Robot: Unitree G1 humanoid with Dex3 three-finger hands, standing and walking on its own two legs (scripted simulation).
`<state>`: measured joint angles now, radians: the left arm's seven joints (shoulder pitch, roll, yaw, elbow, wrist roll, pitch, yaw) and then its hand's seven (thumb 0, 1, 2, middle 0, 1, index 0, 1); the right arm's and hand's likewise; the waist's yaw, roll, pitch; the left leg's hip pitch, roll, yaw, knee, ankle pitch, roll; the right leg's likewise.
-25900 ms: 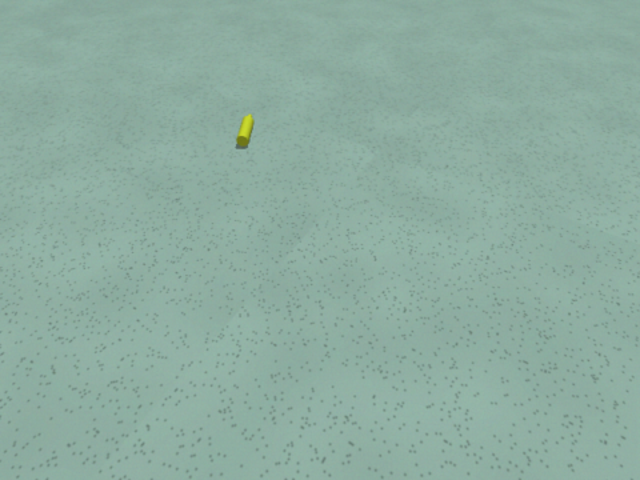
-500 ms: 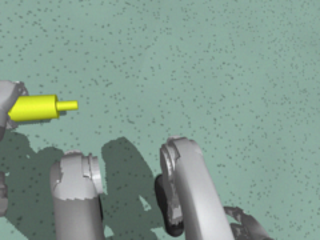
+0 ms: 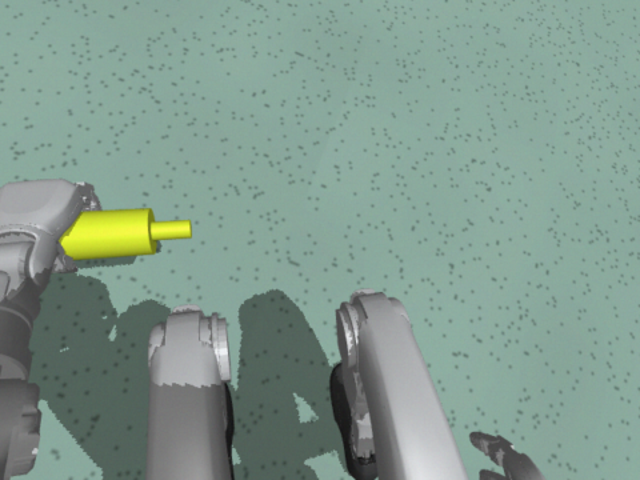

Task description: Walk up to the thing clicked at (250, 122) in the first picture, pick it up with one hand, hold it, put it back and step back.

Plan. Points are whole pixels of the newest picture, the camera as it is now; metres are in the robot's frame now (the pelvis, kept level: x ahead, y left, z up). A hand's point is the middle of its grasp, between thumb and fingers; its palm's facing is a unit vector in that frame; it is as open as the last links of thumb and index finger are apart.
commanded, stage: lift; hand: left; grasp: from above
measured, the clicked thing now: (95, 234) +0.43 +0.27 -0.16
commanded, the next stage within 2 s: hold in 1.28 s
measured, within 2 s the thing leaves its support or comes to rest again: neither
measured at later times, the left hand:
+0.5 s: hand out of the picture +0.36 +0.29 +0.07, palm faces -0.42 -0.09 -0.90, open 9.3 cm
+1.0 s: hand out of the picture +0.35 +0.27 +0.22, palm faces -0.44 -0.09 -0.89, open 9.3 cm
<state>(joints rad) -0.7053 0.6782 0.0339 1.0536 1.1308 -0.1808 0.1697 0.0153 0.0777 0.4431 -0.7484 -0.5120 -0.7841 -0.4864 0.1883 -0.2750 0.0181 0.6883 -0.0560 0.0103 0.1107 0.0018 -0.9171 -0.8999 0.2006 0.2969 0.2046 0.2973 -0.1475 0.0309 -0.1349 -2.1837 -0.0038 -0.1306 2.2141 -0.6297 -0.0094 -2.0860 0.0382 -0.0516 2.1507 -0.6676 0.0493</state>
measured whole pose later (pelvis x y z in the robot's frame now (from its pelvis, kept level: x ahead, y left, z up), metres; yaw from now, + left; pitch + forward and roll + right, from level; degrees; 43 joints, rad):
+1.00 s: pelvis +0.05 +0.00 +0.30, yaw +5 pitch +15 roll -2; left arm -0.31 0.43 -0.15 0.79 1.04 -0.04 0.13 0.01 0.07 0.45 -0.74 -0.53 -0.77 -0.50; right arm 0.25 -0.25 -0.03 0.72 0.04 -0.01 -0.05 0.01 -0.91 -0.90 0.20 0.30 0.20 0.30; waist -0.06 0.04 -0.14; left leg -0.94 0.03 -0.03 1.13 -0.45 0.00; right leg -0.90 0.02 0.02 1.09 -0.45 0.03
